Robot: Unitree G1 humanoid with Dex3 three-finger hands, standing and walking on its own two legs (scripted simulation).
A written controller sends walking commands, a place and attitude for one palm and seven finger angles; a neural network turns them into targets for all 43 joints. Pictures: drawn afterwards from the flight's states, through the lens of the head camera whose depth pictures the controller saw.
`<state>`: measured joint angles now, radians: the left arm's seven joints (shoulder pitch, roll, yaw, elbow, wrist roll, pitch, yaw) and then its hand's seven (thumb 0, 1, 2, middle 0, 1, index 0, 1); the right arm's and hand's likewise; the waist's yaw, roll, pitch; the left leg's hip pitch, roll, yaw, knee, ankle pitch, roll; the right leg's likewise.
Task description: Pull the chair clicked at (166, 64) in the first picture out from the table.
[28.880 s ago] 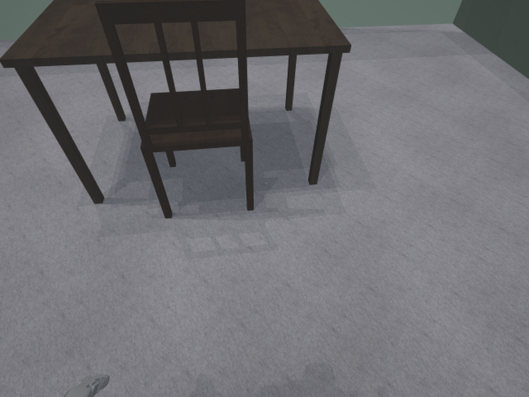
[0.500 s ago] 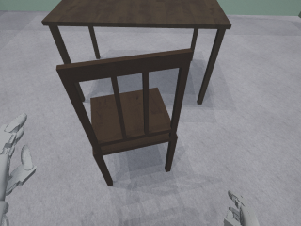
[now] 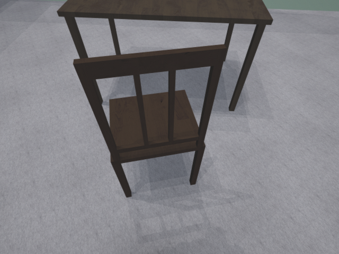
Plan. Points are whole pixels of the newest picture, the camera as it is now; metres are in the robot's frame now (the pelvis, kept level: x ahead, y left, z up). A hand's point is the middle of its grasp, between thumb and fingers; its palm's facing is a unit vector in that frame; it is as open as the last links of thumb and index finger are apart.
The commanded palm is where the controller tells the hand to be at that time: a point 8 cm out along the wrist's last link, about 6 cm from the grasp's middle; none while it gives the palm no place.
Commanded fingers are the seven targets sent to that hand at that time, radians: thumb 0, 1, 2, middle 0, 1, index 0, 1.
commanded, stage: let the arm hang, fingers relaxed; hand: left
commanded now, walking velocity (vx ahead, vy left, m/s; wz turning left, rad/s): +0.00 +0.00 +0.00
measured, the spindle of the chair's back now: (142, 114) +0.56 +0.13 -0.07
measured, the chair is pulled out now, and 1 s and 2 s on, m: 0.59 0.59 0.59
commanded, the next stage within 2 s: look to check the result in 0.56 s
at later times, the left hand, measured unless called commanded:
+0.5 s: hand out of the picture -0.01 +0.13 -0.17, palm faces +0.02 -0.99 -0.14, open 7.3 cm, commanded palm none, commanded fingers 0.00 0.90 0.90 -0.20 -0.30 -0.20 -0.30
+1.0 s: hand out of the picture +0.00 +0.13 -0.17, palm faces +0.03 -0.99 -0.16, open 7.4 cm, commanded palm none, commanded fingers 0.00 0.90 0.90 -0.20 -0.30 -0.20 -0.30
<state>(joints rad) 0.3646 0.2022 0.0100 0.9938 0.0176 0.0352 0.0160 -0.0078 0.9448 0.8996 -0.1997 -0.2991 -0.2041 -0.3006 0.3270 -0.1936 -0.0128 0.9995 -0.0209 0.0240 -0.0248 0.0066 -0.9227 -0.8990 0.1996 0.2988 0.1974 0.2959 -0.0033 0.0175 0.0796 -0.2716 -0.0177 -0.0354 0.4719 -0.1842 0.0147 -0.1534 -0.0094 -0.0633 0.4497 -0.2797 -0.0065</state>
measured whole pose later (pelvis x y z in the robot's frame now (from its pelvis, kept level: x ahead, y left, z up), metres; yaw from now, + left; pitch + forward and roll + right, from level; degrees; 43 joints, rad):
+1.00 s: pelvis +0.01 -0.02 +0.00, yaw +0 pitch -2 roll +0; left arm 0.33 0.10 0.00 1.07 0.01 0.00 0.03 0.01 0.91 0.90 -0.20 -0.30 -0.20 -0.30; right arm 0.32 -0.11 0.00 1.10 -0.01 0.00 -0.05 0.00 -0.91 -0.90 0.20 0.30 0.20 0.30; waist -0.01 0.01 0.07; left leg -0.22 0.01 -0.04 0.46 -0.20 -0.02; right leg -0.11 0.02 -0.06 0.45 -0.30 -0.04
